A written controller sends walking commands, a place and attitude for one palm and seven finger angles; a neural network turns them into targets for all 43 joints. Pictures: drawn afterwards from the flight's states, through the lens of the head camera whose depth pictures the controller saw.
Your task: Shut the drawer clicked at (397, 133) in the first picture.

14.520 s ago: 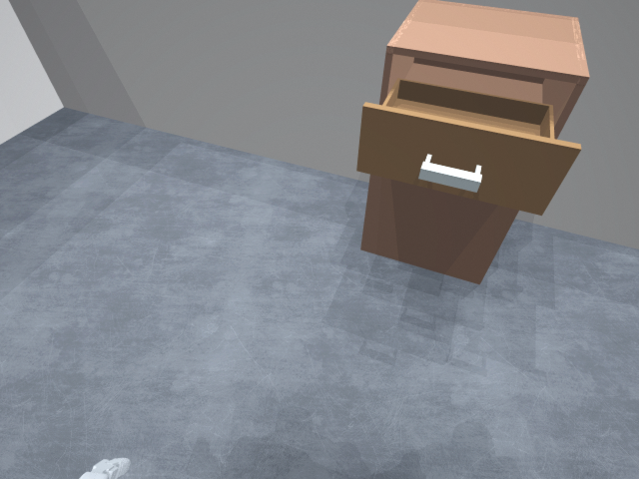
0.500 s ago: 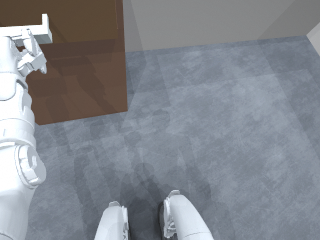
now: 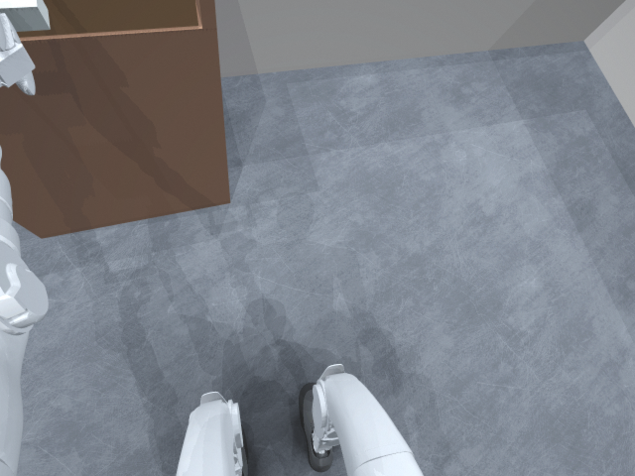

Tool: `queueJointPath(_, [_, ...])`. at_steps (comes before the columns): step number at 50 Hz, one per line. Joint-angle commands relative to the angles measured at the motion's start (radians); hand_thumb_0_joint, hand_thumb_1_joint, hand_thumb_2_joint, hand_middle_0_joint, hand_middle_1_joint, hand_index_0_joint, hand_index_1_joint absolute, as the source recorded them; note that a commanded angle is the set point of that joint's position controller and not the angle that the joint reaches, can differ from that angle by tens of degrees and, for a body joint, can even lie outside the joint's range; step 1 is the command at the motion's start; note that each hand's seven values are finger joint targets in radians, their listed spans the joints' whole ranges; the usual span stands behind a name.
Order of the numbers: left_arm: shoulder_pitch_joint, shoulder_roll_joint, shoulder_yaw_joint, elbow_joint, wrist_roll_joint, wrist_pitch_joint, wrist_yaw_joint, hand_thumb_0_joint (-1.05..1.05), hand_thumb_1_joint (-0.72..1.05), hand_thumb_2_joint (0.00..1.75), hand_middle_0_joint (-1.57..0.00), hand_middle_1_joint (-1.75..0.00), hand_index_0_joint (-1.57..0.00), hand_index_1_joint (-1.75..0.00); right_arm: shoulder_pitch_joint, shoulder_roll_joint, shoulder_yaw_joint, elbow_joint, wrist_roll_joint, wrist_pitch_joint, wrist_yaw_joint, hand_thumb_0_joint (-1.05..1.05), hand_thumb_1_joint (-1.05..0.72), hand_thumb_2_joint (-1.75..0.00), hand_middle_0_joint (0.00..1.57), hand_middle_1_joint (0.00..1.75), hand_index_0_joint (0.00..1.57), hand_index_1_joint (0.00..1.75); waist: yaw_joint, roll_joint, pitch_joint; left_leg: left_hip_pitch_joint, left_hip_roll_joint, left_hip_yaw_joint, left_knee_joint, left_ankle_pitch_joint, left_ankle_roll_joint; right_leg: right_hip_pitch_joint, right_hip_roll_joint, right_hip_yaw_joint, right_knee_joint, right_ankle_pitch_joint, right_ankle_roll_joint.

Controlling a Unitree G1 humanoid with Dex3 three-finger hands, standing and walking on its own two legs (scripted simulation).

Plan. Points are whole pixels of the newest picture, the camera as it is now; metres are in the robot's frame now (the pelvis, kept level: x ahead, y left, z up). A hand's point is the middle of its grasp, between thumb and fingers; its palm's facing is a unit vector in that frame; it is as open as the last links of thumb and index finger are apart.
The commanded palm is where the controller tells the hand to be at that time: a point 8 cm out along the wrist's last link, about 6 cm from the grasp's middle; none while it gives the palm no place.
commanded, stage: push the drawer shut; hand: left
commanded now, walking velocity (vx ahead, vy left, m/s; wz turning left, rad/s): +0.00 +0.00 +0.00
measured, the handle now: out of the picture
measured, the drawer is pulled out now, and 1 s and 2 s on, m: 0.00 0.00 0.00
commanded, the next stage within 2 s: pull the fist back off the drawer in 0.12 s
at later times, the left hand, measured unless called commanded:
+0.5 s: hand (9, 49) +0.58 +0.24 +0.06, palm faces +0.14 -0.99 -0.04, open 3.2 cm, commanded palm +0.58 +0.23 +0.06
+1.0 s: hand (12, 66) +0.56 +0.24 +0.06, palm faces +0.17 -0.99 -0.02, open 3.3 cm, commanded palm +0.53 +0.25 +0.06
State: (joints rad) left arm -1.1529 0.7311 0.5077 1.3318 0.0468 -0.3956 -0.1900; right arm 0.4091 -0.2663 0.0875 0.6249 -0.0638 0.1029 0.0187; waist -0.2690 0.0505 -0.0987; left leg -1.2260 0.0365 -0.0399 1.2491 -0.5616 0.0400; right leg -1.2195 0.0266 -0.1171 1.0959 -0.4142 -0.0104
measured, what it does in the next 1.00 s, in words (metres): stands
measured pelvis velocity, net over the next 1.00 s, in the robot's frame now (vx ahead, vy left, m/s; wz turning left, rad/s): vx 0.02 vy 0.01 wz -0.01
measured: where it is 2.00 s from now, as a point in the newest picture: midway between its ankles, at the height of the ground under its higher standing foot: (277, 462)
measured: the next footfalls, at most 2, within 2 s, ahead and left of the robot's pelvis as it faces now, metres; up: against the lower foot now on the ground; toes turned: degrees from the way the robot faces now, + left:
none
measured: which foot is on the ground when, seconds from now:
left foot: down 0.00-1.00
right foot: down 0.00-1.00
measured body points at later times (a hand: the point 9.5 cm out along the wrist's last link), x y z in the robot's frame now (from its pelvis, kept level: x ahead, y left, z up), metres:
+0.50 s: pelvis -0.03 +0.00 -0.02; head +0.18 +0.06 +0.37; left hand +0.56 +0.30 +0.07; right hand -0.08 -0.25 -0.10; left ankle +0.00 +0.09 -0.63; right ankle +0.05 -0.12 -0.63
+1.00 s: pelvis +0.02 +0.01 +0.01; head +0.19 +0.04 +0.43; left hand +0.54 +0.29 +0.07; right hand +0.00 -0.25 -0.09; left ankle +0.00 +0.09 -0.63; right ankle +0.05 -0.12 -0.63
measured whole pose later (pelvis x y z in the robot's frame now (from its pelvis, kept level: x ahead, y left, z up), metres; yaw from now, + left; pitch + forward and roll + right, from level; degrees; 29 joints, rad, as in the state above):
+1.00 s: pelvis +0.02 +0.01 +0.01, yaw -1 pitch +29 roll -6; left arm -0.95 0.60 0.50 1.14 -0.03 -0.39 -0.15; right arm 0.41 -0.26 0.06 0.59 -0.05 0.09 0.04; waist -0.22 0.05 -0.12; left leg -1.13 0.04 -0.01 1.19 -0.57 0.05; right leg -1.14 0.03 -0.08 1.05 -0.42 0.01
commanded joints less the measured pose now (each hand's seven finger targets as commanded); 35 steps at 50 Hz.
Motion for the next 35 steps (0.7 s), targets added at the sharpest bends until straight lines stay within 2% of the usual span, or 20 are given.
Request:
queueJointPath(1, [-0.624, 0.276, -0.019, -0.214, -0.019, -0.055, 0.033, 0.00, 0.90, 0.90, -1.40, -1.60, -1.40, -1.60, 0.242, -0.219, -0.065, 0.005, -0.005, -0.006, -0.013, 0.00, -0.90, -0.90, 0.20, 0.30, 0.20, 0.30, -0.084, 0.258, -0.523, 0.410, 0.013, -0.092, -0.124, 0.472, -0.017, 0.213, 0.024, 0.062, -0.087, 0.204, -0.008])
queueJointPath(2, [-0.649, 0.307, -0.008, -0.220, -0.017, -0.053, 0.036, 0.00, 0.90, 0.90, -1.40, -1.60, -1.40, -1.60, 0.244, -0.225, -0.064, 0.009, -0.006, -0.008, -0.016, 0.00, -0.90, -0.90, 0.20, 0.30, 0.20, 0.30, -0.090, 0.256, -0.523, 0.398, 0.013, -0.093, -0.121, 0.450, -0.013, 0.207, 0.024, 0.064, -0.088, 0.188, -0.007])
queueJointPath(3, [-0.658, 0.307, -0.017, -0.211, -0.013, -0.049, 0.037, 0.00, 0.90, 0.90, -1.40, -1.60, -1.40, -1.60, 0.247, -0.223, -0.062, 0.006, -0.005, -0.011, -0.017, 0.00, -0.90, -0.90, 0.20, 0.30, 0.20, 0.30, -0.093, 0.253, -0.527, 0.380, 0.009, -0.090, -0.120, 0.431, -0.008, 0.219, 0.025, 0.067, -0.090, 0.178, -0.007])
queueJointPath(4, [-0.686, 0.313, -0.017, -0.222, -0.009, -0.053, 0.038, 0.00, 0.90, 0.90, -1.40, -1.60, -1.40, -1.60, 0.250, -0.224, -0.061, 0.005, -0.008, -0.015, -0.018, 0.00, -0.90, -0.90, 0.20, 0.30, 0.20, 0.30, -0.099, 0.288, -0.546, 0.396, 0.010, -0.093, -0.116, 0.437, -0.009, 0.201, 0.024, 0.065, -0.083, 0.179, -0.010])
queueJointPath(8, [-0.726, 0.315, -0.058, -0.181, -0.001, -0.033, 0.032, 0.00, 0.90, 0.90, -1.40, -1.60, -1.40, -1.60, 0.247, -0.230, -0.047, 0.014, -0.005, -0.029, -0.025, 0.00, -0.90, -0.90, 0.20, 0.30, 0.20, 0.30, -0.123, 0.299, -0.520, 0.365, 0.011, -0.103, -0.114, 0.365, -0.007, 0.149, 0.022, 0.058, -0.079, 0.118, -0.007])
queueJointPath(9, [-0.750, 0.304, -0.071, -0.197, 0.000, -0.036, 0.031, 0.00, 0.90, 0.90, -1.40, -1.60, -1.40, -1.60, 0.251, -0.231, -0.047, 0.016, -0.006, -0.034, -0.027, 0.00, -0.90, -0.90, 0.20, 0.30, 0.20, 0.30, -0.128, 0.337, -0.530, 0.401, 0.013, -0.115, -0.119, 0.375, -0.012, 0.120, 0.021, 0.053, -0.074, 0.117, -0.010])
queueJointPath(11, [-0.771, 0.295, -0.093, -0.201, -0.001, -0.027, 0.028, 0.00, 0.90, 0.90, -1.40, -1.60, -1.40, -1.60, 0.246, -0.235, -0.043, 0.018, -0.005, -0.044, -0.030, 0.00, -0.90, -0.90, 0.20, 0.30, 0.20, 0.30, -0.137, 0.350, -0.553, 0.402, 0.015, -0.115, -0.112, 0.359, -0.010, 0.107, 0.020, 0.054, -0.072, 0.108, -0.007])
queueJointPath(12, [-0.761, 0.313, -0.074, -0.186, -0.001, -0.019, 0.029, 0.00, 0.90, 0.90, -1.40, -1.60, -1.40, -1.60, 0.250, -0.235, -0.040, 0.017, -0.006, -0.047, -0.031, 0.00, -0.90, -0.90, 0.20, 0.30, 0.20, 0.30, -0.130, 0.342, -0.552, 0.388, 0.013, -0.117, -0.110, 0.348, -0.009, 0.110, 0.021, 0.051, -0.069, 0.102, -0.009])
queueJointPath(15, [-0.773, 0.289, -0.092, -0.195, 0.001, -0.003, 0.027, 0.00, 0.90, 0.90, -1.40, -1.60, -1.40, -1.60, 0.254, -0.236, -0.039, 0.014, -0.008, -0.052, -0.027, 0.00, -0.90, -0.90, 0.20, 0.30, 0.20, 0.30, -0.133, 0.363, -0.560, 0.409, 0.013, -0.130, -0.117, 0.336, -0.015, 0.089, 0.021, 0.043, -0.066, 0.093, -0.011])
queueJointPath(18, [-0.768, 0.295, -0.085, -0.193, 0.006, 0.018, 0.028, 0.00, 0.90, 0.90, -1.40, -1.60, -1.40, -1.60, 0.258, -0.234, -0.039, 0.008, -0.008, -0.053, -0.024, 0.00, -0.90, -0.90, 0.20, 0.30, 0.20, 0.30, -0.125, 0.357, -0.567, 0.393, 0.010, -0.123, -0.117, 0.321, -0.011, 0.108, 0.021, 0.046, -0.071, 0.091, -0.011])
queueJointPath(19, [-0.770, 0.307, -0.072, -0.205, 0.009, 0.016, 0.030, 0.00, 0.90, 0.90, -1.40, -1.60, -1.40, -1.60, 0.263, -0.235, -0.040, 0.006, -0.011, -0.054, -0.022, 0.00, -0.90, -0.90, 0.20, 0.30, 0.20, 0.30, -0.117, 0.375, -0.580, 0.413, 0.011, -0.135, -0.123, 0.325, -0.016, 0.102, 0.021, 0.041, -0.065, 0.089, -0.015])
queueJointPath(20, [-0.760, 0.291, -0.080, -0.208, 0.009, 0.023, 0.029, 0.00, 0.90, 0.90, -1.40, -1.60, -1.40, -1.60, 0.260, -0.233, -0.039, 0.002, -0.010, -0.056, -0.018, 0.00, -0.90, -0.90, 0.20, 0.30, 0.20, 0.30, -0.112, 0.377, -0.587, 0.415, 0.011, -0.133, -0.123, 0.318, -0.016, 0.101, 0.022, 0.041, -0.065, 0.086, -0.014])
queueJointPath(23, [-0.737, 0.287, -0.077, -0.210, 0.006, 0.040, 0.032, 0.00, 0.90, 0.90, -1.40, -1.60, -1.40, -1.60, 0.258, -0.232, -0.038, -0.001, -0.007, -0.057, -0.016, 0.00, -0.90, -0.90, 0.20, 0.30, 0.20, 0.30, -0.109, 0.343, -0.554, 0.384, 0.012, -0.128, -0.136, 0.274, -0.009, 0.113, 0.021, 0.043, -0.077, 0.064, -0.011])
queueJointPath(25, [-0.712, 0.277, -0.070, -0.239, 0.005, 0.036, 0.036, 0.00, 0.90, 0.90, -1.40, -1.60, -1.40, -1.60, 0.260, -0.233, -0.043, -0.009, -0.008, -0.059, -0.012, 0.00, -0.90, -0.90, 0.20, 0.30, 0.20, 0.30, -0.094, 0.356, -0.572, 0.422, 0.014, -0.140, -0.150, 0.287, -0.017, 0.109, 0.020, 0.036, -0.074, 0.070, -0.014])
queueJointPath(26, [-0.685, 0.278, -0.059, -0.247, 0.001, 0.037, 0.037, 0.00, 0.90, 0.90, -1.40, -1.60, -1.40, -1.60, 0.259, -0.232, -0.044, -0.011, -0.009, -0.060, -0.009, 0.00, -0.90, -0.90, 0.20, 0.30, 0.20, 0.30, -0.079, 0.363, -0.590, 0.430, 0.013, -0.136, -0.151, 0.300, -0.019, 0.123, 0.021, 0.038, -0.075, 0.075, -0.016])
queueJointPath(29, [-0.625, 0.254, -0.053, -0.255, -0.007, 0.032, 0.040, 0.00, 0.90, 0.90, -1.40, -1.60, -1.40, -1.60, 0.260, -0.229, -0.049, -0.015, -0.008, -0.060, -0.002, 0.00, -0.90, -0.90, 0.20, 0.30, 0.20, 0.30, -0.067, 0.328, -0.574, 0.443, 0.016, -0.142, -0.165, 0.308, -0.021, 0.127, 0.022, 0.035, -0.079, 0.077, -0.016])
queueJointPath(32, [-0.560, 0.249, -0.037, -0.277, -0.020, 0.030, 0.043, 0.00, 0.90, 0.90, -1.40, -1.60, -1.40, -1.60, 0.253, -0.227, -0.054, -0.021, -0.004, -0.058, 0.004, 0.00, -0.90, -0.90, 0.20, 0.30, 0.20, 0.30, -0.049, 0.292, -0.570, 0.416, 0.015, -0.114, -0.170, 0.310, -0.013, 0.186, 0.023, 0.046, -0.095, 0.084, -0.014])
queueJointPath(33, [-0.519, 0.274, -0.009, -0.276, -0.021, 0.027, 0.043, 0.00, 0.90, 0.90, -1.40, -1.60, -1.40, -1.60, 0.253, -0.226, -0.055, -0.027, -0.002, -0.057, 0.004, 0.00, -0.90, -0.90, 0.20, 0.30, 0.20, 0.30, -0.031, 0.272, -0.568, 0.399, 0.014, -0.105, -0.173, 0.315, -0.011, 0.219, 0.024, 0.049, -0.099, 0.088, -0.014])
queueJointPath(34, [-0.489, 0.288, 0.010, -0.295, -0.023, 0.017, 0.042, 0.00, 0.90, 0.90, -1.40, -1.60, -1.40, -1.60, 0.253, -0.226, -0.056, -0.032, -0.003, -0.055, 0.006, 0.00, -0.90, -0.90, 0.20, 0.30, 0.20, 0.30, -0.017, 0.283, -0.591, 0.416, 0.013, -0.101, -0.174, 0.343, -0.013, 0.234, 0.024, 0.049, -0.094, 0.103, -0.017])
queueJointPath(35, [-0.451, 0.263, -0.005, -0.304, -0.025, 0.013, 0.040, 0.00, 0.90, 0.90, -1.40, -1.60, -1.40, -1.60, 0.248, -0.221, -0.058, -0.037, 0.001, -0.052, 0.008, 0.00, -0.90, -0.90, 0.20, 0.30, 0.20, 0.30, -0.005, 0.294, -0.595, 0.444, 0.014, -0.100, -0.182, 0.377, -0.018, 0.236, 0.024, 0.047, -0.094, 0.119, -0.019])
